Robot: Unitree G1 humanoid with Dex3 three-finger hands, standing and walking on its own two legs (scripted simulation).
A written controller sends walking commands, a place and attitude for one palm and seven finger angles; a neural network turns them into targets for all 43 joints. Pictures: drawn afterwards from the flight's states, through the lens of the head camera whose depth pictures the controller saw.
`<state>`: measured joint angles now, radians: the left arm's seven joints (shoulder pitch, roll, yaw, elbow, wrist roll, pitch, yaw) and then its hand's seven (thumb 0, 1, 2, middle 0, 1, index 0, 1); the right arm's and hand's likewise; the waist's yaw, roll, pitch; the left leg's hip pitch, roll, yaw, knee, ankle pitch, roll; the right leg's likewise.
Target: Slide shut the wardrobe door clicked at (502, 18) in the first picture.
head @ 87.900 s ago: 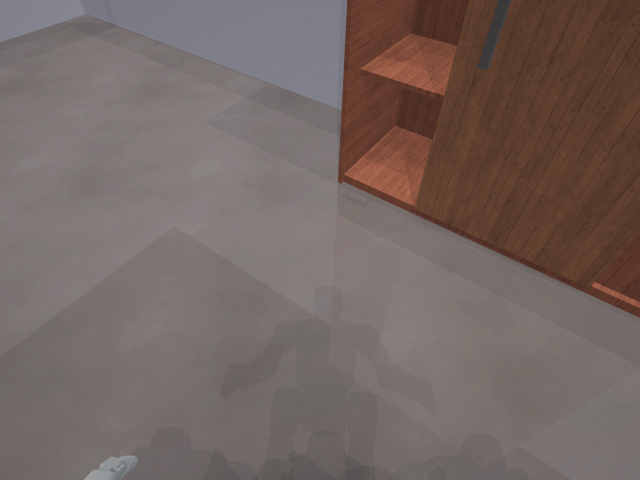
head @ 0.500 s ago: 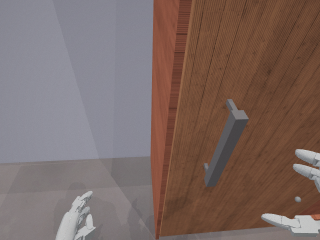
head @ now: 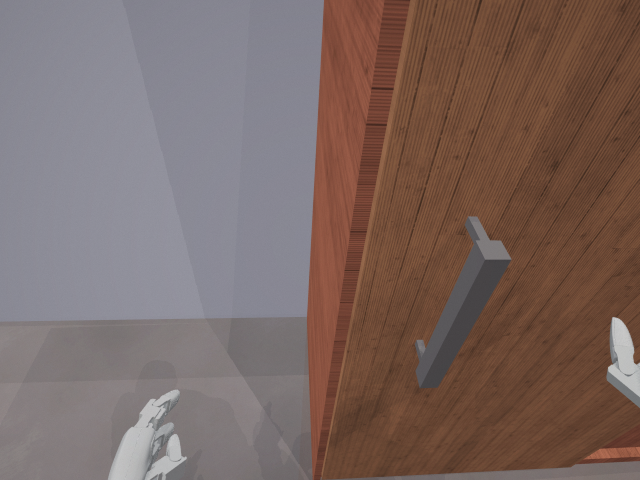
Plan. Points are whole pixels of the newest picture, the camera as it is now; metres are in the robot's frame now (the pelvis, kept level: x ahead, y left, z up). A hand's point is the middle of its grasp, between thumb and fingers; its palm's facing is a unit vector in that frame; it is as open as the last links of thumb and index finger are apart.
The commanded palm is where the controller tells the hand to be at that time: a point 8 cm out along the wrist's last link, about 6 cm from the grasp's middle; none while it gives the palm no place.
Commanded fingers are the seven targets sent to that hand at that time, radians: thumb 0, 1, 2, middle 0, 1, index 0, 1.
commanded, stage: draw the hand back to the body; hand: right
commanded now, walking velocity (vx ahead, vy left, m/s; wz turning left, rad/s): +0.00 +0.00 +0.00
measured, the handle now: (447, 311) +0.29 -0.16 +0.09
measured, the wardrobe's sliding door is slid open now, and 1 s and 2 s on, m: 0.00 0.00 0.00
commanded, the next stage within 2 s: step back with the hand held close in 0.34 s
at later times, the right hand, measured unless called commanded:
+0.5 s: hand (620, 355) +0.19 -0.27 +0.17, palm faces +0.49 +0.78 -0.39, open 7.4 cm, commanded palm +0.15 -0.30 +0.18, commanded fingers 0.00 -0.90 -0.90 0.20 0.30 0.20 0.30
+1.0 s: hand out of the picture +0.16 -0.28 +0.17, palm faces +0.41 +0.76 -0.50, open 7.4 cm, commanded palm +0.10 -0.31 +0.18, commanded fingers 0.00 -0.90 -0.90 0.20 0.30 0.20 0.30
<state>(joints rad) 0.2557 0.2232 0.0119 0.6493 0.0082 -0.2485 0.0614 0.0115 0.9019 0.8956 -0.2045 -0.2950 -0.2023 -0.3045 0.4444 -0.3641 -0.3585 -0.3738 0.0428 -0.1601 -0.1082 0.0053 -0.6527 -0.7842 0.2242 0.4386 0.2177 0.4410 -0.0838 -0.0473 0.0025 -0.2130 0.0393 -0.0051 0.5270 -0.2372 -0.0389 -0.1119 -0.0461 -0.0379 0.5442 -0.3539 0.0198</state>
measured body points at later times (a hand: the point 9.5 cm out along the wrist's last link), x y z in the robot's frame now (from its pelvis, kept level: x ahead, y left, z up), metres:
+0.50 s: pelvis +0.00 +0.00 +0.00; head -0.02 +0.02 +0.45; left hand +0.19 +0.22 -0.08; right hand +0.16 -0.31 +0.19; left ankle +0.03 +0.15 -0.73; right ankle -0.03 -0.13 -0.73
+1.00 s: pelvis -0.05 -0.02 +0.00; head -0.04 -0.02 +0.45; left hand +0.09 +0.23 -0.09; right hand +0.14 -0.32 +0.19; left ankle +0.03 +0.15 -0.73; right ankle -0.03 -0.13 -0.73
